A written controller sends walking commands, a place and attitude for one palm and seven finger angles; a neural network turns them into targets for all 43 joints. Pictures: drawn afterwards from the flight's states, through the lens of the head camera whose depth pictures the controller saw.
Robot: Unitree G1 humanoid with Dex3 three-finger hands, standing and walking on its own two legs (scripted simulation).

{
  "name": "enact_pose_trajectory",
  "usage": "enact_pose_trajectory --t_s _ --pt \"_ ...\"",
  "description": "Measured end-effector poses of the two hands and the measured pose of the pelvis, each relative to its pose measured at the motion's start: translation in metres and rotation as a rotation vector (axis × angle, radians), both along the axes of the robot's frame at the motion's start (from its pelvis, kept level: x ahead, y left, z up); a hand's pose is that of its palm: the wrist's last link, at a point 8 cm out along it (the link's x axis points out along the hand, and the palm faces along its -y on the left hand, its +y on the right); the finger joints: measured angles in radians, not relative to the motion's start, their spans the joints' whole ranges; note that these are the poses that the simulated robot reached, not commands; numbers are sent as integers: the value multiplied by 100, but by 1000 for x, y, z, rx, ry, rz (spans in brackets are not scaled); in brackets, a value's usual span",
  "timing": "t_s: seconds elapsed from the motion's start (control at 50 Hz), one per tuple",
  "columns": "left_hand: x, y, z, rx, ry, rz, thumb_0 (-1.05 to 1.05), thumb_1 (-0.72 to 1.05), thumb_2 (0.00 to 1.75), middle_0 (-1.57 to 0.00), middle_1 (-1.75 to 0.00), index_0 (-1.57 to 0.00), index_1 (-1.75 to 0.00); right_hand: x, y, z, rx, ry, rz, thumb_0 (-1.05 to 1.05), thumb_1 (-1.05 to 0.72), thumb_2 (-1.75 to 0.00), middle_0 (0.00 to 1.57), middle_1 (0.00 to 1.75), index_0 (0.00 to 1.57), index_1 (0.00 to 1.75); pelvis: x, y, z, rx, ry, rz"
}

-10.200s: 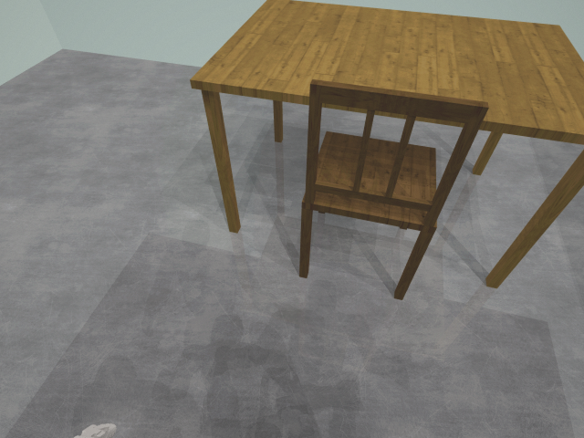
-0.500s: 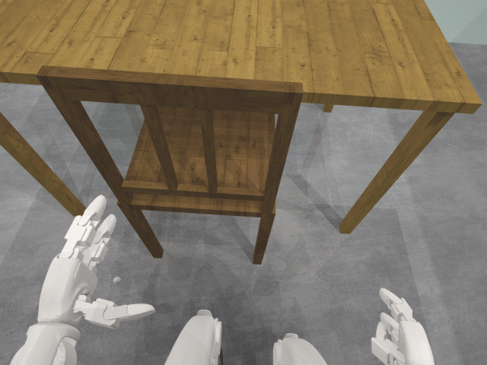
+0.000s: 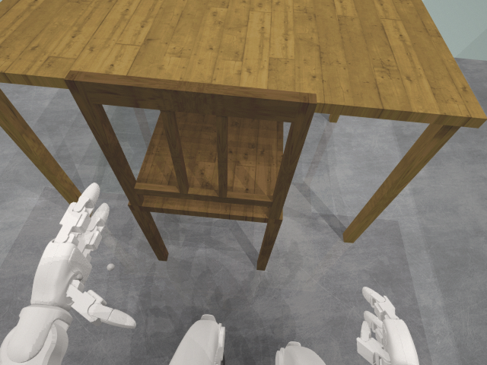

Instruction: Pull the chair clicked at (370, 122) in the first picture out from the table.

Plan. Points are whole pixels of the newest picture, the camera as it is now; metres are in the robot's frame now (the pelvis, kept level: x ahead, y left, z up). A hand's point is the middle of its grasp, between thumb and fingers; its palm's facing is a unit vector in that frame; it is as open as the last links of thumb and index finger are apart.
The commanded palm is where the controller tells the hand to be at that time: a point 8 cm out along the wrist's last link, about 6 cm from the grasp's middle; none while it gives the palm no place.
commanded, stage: raise the hand toward the chair's back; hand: left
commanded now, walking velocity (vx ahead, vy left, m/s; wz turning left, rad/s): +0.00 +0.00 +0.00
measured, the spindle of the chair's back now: (177, 155) +0.50 +0.18 -0.02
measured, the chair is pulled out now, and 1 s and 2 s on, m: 0.00 0.00 0.00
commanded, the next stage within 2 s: aim the fingers beside a spindle in 0.50 s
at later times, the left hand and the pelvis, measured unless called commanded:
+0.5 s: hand (123, 266) +0.24 +0.20 +0.05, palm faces +0.01 -1.00 -0.06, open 16.9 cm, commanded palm +0.22 +0.25 +0.06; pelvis +0.00 -0.01 +0.00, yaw +0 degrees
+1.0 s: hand (143, 245) +0.28 +0.18 +0.04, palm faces -0.01 -1.00 -0.05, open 16.9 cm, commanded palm +0.26 +0.23 +0.04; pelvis +0.00 -0.02 -0.01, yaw -1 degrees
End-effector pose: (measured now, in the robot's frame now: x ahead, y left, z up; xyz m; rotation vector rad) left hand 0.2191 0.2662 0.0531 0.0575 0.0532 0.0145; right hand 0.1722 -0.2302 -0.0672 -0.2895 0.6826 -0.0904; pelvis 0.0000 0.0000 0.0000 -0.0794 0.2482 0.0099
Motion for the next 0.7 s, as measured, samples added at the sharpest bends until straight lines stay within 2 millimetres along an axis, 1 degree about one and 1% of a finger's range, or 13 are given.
enact_pose_trajectory --t_s 0.12,0.22,0.56,0.7 --pt "5 -1 0 -7 3 -1 -1 -50 30 -6 -8 -6 -8 -11 -14 2 -21 13 -32 1 -90 -90 20 30 20 30 0 -2 2 3 -1 -4" --pt "5 -7 1 0 0 -6 -1 -50 30 -6 -8 -6 -8 -13 -20 3 -23 9 -42 2 -90 -90 20 30 20 30 1 -5 2 7 -1 -7" --pt "2 -19 2 8 -2 2 -1 -50 30 -6 -8 -6 -8 1 -17 -3 20 -26 -14 1 -90 -90 20 30 20 30 0 -15 -1 17 0 -8" --pt "5 -21 -1 3 4 3 -1 -50 30 -6 -8 -6 -8 3 -20 -6 20 -26 -13 1 -90 -90 20 30 20 30 1 -18 -2 19 5 -8"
